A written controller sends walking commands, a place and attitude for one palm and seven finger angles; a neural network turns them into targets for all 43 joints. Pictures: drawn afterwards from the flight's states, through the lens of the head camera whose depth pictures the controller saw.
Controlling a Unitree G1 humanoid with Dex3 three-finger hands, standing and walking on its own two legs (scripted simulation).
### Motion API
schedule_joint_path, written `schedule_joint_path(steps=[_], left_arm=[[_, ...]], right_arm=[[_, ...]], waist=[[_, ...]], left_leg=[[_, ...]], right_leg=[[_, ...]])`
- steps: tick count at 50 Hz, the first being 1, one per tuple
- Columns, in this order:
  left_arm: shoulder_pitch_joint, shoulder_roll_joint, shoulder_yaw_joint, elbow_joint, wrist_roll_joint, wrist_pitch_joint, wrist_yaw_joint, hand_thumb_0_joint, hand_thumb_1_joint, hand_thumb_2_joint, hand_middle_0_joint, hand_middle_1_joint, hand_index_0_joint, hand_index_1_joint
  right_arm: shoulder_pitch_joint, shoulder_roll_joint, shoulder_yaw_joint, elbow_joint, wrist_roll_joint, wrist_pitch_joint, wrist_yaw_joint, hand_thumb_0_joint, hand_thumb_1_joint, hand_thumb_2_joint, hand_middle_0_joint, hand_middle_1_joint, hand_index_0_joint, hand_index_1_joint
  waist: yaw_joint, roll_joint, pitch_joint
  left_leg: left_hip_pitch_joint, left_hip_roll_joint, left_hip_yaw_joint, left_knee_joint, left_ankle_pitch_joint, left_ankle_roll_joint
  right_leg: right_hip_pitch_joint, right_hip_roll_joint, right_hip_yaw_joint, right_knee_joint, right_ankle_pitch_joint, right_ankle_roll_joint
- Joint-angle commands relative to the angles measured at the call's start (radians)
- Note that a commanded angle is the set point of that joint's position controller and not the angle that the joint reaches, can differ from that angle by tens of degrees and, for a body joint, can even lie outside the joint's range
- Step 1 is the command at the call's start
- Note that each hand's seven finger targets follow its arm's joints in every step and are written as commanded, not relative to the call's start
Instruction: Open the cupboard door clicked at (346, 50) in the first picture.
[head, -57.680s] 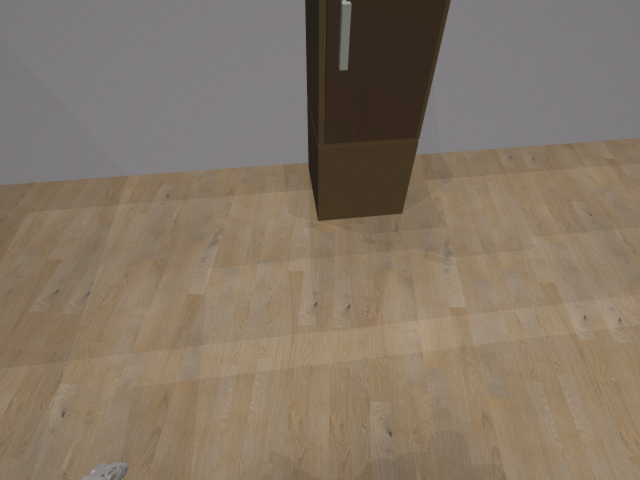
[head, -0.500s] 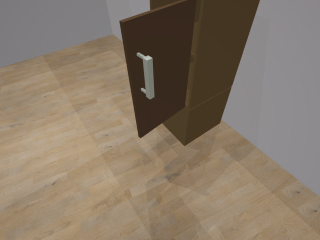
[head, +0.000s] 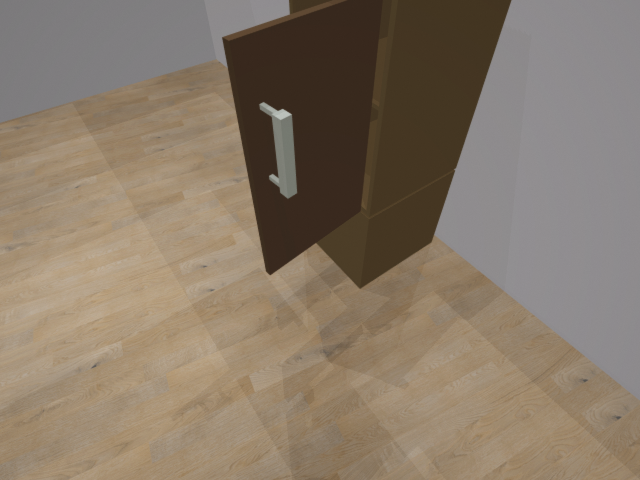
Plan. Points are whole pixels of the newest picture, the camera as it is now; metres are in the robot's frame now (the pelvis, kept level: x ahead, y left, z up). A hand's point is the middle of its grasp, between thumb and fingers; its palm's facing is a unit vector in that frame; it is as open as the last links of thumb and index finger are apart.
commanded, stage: look to check the result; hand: left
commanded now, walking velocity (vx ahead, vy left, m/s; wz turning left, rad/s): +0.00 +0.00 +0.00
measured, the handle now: (277, 151) +0.66 +0.12 +0.03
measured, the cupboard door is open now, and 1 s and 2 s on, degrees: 97 97 97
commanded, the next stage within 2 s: stand and wait in 0.34 s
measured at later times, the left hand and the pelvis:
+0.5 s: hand out of the picture +0.07 +0.22 -0.16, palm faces -0.01 -0.95 -0.31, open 7.4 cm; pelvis +0.01 -0.01 +0.00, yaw +0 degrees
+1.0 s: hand out of the picture +0.09 +0.23 -0.16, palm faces -0.02 -0.95 -0.33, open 7.4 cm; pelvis +0.02 -0.01 +0.00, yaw -1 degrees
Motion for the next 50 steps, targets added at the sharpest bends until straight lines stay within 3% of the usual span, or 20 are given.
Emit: schedule_joint_path(steps=[1, 25, 43, 50], left_arm=[[0.006, 0.181, 0.026, -0.045, -0.005, -0.021, 0.009, 0.000, 0.900, 0.900, -0.200, -0.300, -0.200, -0.300], [-0.036, 0.222, 0.027, -0.051, -0.006, -0.026, 0.008, 0.000, 0.900, 0.900, -0.200, -0.300, -0.200, -0.300], [-0.038, 0.234, 0.028, -0.057, -0.007, -0.027, 0.011, 0.000, 0.900, 0.900, -0.200, -0.300, -0.200, -0.300], [-0.037, 0.234, 0.026, -0.055, -0.007, -0.027, 0.010, 0.000, 0.900, 0.900, -0.200, -0.300, -0.200, -0.300]], right_arm=[[-0.010, -0.164, -0.029, -0.053, 0.003, -0.013, -0.005, 0.000, -0.900, -0.900, 0.200, 0.300, 0.200, 0.300], [-0.055, -0.205, -0.027, -0.061, 0.002, -0.018, -0.003, 0.000, -0.900, -0.900, 0.200, 0.300, 0.200, 0.300], [-0.045, -0.214, -0.027, -0.061, 0.004, -0.020, -0.006, 0.000, -0.900, -0.900, 0.200, 0.300, 0.200, 0.300], [-0.048, -0.215, -0.028, -0.060, 0.004, -0.019, -0.005, 0.000, -0.900, -0.900, 0.200, 0.300, 0.200, 0.300]], waist=[[0.002, -0.024, -0.044], [0.002, -0.006, -0.071], [0.003, -0.032, -0.082], [0.001, -0.015, -0.080]], left_leg=[[0.071, 0.106, -0.109, -0.040, 0.088, 0.027], [0.102, 0.115, -0.104, -0.051, 0.145, 0.021], [0.118, 0.118, -0.100, -0.049, 0.187, 0.021], [0.126, 0.119, -0.098, -0.053, 0.170, 0.020]], right_leg=[[-0.066, -0.143, 0.129, -0.092, 0.110, -0.017], [-0.017, -0.153, 0.132, -0.097, 0.212, -0.012], [0.007, -0.155, 0.129, -0.091, 0.287, -0.012], [-0.001, -0.154, 0.137, -0.100, 0.258, -0.013]])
